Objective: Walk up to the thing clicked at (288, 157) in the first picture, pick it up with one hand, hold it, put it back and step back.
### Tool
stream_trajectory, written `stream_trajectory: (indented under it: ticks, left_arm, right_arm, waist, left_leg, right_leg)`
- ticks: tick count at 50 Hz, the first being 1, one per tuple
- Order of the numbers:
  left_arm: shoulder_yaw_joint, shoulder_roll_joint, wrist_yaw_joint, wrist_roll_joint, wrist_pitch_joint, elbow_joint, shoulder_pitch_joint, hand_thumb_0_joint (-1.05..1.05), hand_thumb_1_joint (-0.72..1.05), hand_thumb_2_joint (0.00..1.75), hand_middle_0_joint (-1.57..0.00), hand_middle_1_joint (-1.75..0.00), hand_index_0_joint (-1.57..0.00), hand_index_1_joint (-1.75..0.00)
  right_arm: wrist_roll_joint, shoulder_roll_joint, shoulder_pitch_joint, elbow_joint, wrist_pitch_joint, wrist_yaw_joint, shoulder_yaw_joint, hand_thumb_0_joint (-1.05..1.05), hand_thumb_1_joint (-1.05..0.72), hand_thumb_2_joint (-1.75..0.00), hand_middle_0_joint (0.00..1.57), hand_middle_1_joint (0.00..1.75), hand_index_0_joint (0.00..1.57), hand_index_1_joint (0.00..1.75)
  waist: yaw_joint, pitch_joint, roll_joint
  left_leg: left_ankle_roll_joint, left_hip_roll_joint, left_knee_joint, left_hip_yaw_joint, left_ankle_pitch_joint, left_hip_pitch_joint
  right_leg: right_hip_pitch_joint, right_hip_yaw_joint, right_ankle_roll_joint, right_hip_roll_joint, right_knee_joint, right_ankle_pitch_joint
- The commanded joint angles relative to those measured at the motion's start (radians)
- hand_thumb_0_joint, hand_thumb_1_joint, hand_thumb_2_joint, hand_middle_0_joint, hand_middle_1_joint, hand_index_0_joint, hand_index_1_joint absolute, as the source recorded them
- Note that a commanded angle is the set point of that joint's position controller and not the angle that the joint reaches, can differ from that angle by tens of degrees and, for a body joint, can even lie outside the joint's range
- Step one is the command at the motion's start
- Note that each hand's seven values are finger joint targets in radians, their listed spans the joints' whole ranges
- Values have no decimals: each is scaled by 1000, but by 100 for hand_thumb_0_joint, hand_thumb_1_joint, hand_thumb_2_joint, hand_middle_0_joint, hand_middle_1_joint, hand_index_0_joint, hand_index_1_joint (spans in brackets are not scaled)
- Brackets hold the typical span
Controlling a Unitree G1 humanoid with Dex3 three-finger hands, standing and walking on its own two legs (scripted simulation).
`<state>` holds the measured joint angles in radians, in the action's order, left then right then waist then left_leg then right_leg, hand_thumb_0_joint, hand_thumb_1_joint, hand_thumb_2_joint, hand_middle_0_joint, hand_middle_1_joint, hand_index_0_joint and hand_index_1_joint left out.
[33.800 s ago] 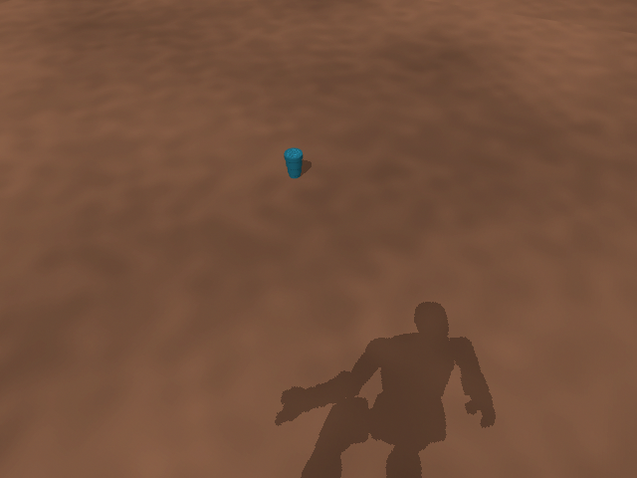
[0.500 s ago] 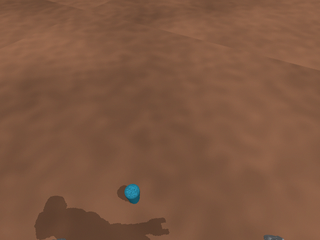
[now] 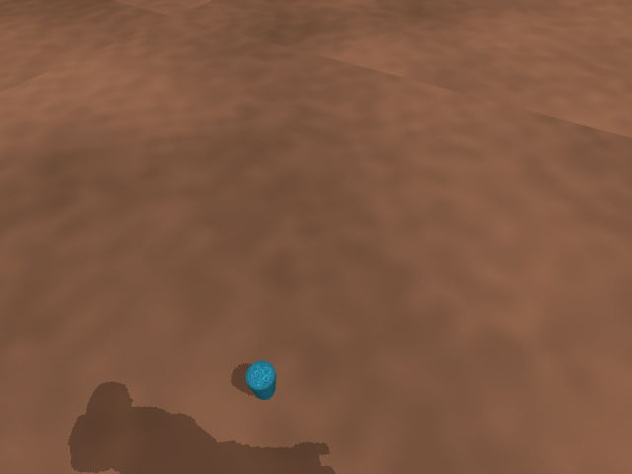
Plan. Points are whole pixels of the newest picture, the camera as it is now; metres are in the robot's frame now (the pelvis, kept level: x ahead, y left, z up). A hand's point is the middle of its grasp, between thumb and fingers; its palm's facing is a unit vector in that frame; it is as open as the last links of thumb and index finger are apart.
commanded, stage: walk up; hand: left
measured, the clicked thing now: (263, 383) +0.49 +0.19 -0.71
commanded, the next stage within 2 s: stand in 0.12 s
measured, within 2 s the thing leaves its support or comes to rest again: neither
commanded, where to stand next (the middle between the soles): +0.11 -0.03 m, yaw -3 degrees
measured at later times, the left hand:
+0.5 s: hand out of the picture +0.07 +0.24 -0.15, palm faces -0.02 -0.94 -0.33, open 7.4 cm
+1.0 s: hand out of the picture +0.06 +0.24 -0.15, palm faces -0.05 -0.94 -0.35, open 7.4 cm
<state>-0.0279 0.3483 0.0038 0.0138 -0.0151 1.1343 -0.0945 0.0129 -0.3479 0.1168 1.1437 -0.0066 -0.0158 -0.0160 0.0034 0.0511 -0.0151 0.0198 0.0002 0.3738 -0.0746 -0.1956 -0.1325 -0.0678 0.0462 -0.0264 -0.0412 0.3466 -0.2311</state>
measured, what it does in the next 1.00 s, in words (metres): stands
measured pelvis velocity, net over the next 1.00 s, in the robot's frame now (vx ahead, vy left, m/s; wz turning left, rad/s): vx -0.02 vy -0.01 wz -0.02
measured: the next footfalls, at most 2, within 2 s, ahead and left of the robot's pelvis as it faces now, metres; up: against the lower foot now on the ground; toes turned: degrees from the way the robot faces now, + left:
none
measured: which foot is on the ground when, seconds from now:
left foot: down 0.00-1.00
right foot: down 0.00-1.00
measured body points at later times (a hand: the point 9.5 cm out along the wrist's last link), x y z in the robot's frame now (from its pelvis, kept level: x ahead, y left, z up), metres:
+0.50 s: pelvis -0.01 -0.01 +0.00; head +0.00 -0.01 +0.45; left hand +0.07 +0.29 -0.13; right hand +0.08 -0.31 -0.13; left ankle +0.01 +0.13 -0.75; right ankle -0.03 -0.13 -0.75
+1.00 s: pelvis -0.02 -0.01 +0.00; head -0.01 -0.01 +0.45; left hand +0.06 +0.29 -0.13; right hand +0.03 -0.31 -0.14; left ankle +0.01 +0.13 -0.75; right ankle -0.03 -0.13 -0.75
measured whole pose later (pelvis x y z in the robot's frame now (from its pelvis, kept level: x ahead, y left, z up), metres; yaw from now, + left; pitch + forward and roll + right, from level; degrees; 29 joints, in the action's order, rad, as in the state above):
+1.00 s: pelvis -0.02 -0.01 +0.00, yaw -1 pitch -3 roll +0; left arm 0.00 0.35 0.01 0.01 -0.01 1.12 -0.13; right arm 0.01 -0.36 0.13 1.14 0.00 -0.01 0.00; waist 0.00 0.06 -0.01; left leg 0.04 -0.02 0.33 -0.06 -0.15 -0.13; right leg -0.10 0.03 -0.01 -0.02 0.34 -0.20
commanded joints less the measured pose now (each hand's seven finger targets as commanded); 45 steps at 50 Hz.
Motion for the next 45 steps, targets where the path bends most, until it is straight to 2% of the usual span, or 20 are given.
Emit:
stream_trajectory:
  ticks: [1, 5, 6, 7, 11, 19, 24, 30, 32, 36, 45]
  left_arm:
    - [-43, 224, -15, 2, -21, -67, 58, 0, 90, 90, -20, -30, -20, -30]
    - [-43, 220, -15, 2, -20, -72, 54, 0, 90, 90, -20, -30, -20, -30]
    - [-31, 210, -16, -8, -15, -67, 42, 0, 90, 90, -20, -30, -20, -30]
    - [-28, 202, -15, -8, -13, -64, 31, 0, 90, 90, -20, -30, -20, -30]
    - [-27, 211, -13, -10, -11, -70, 29, 0, 90, 90, -20, -30, -20, -30]
    - [-21, 216, -11, -7, -14, -66, 26, 0, 90, 90, -20, -30, -20, -30]
    - [-21, 216, -8, -6, -11, -65, 28, 0, 90, 90, -20, -30, -20, -30]
    - [-21, 219, -6, -5, -10, -62, 20, 0, 90, 90, -20, -30, -20, -30]
    - [-21, 222, -5, -4, -11, -66, 17, 0, 90, 90, -20, -30, -20, -30]
    - [-22, 223, -5, -4, -12, -67, 19, 0, 90, 90, -20, -30, -20, -30]
    - [-19, 225, -6, -5, -11, -68, 6, 0, 90, 90, -20, -30, -20, -30]
  right_arm:
    - [-4, -210, -60, -70, 25, 18, -34, 0, -90, -90, 20, 30, 20, 30]
    - [-3, -213, -54, -73, 25, 19, -33, 0, -90, -90, 20, 30, 20, 30]
    - [-4, -209, -68, -83, 31, 25, -28, 0, -90, -90, 20, 30, 20, 30]
    - [-7, -215, -69, -84, 34, 25, -29, 0, -90, -90, 20, 30, 20, 30]
    - [-7, -216, -65, -82, 36, 28, -29, 0, -90, -90, 20, 30, 20, 30]
    - [-9, -210, -75, -89, 33, 25, -21, 0, -90, -90, 20, 30, 20, 30]
    - [-7, -215, -75, -85, 32, 24, -19, 0, -90, -90, 20, 30, 20, 30]
    - [-6, -214, -66, -78, 31, 21, -20, 0, -90, -90, 20, 30, 20, 30]
    - [-5, -215, -62, -79, 32, 19, -21, 0, -90, -90, 20, 30, 20, 30]
    - [-4, -216, -48, -76, 33, 20, -20, 0, -90, -90, 20, 30, 20, 30]
    - [-5, -221, -37, -72, 33, 22, -19, 0, -90, -90, 20, 30, 20, 30]
  waist:
    - [-6, -67, 12]
    - [-8, -77, 9]
    - [-11, -43, 35]
    - [-12, -50, 23]
    - [-10, -88, 2]
    - [-8, -101, 8]
    - [-3, -57, 8]
    - [-4, -41, 13]
    - [-4, -40, 14]
    - [-1, -53, 19]
    - [-7, -44, 20]
  left_leg:
    - [-45, -83, -51, -53, 193, -26]
    - [-48, -89, -51, -55, 206, -27]
    - [-36, -117, -66, -70, 298, -4]
    - [-32, -119, -61, -70, 326, 14]
    - [-29, -120, -61, -57, 327, 36]
    - [-30, -120, -66, -46, 285, 47]
    - [-25, -109, -84, -42, 182, 13]
    - [-25, -108, -95, -49, 107, 4]
    - [-25, -110, -98, -50, 103, 0]
    - [-30, -113, -91, -48, 106, 2]
    - [-28, -114, -93, -51, 106, -1]
  right_leg:
    - [19, -61, 44, -80, -56, 126]
    - [35, -55, 43, -78, -53, 137]
    - [-9, -70, 40, -92, -44, 203]
    - [-9, -64, 36, -88, -48, 208]
    - [15, -68, 38, -92, -46, 224]
    - [12, -78, 39, -95, -60, 216]
    - [-14, -89, 38, -91, -84, 135]
    - [-35, -98, 41, -90, -96, 70]
    - [-43, -100, 42, -88, -97, 48]
    - [-29, -107, 45, -95, -90, 79]
    - [-44, -104, 44, -86, -85, 61]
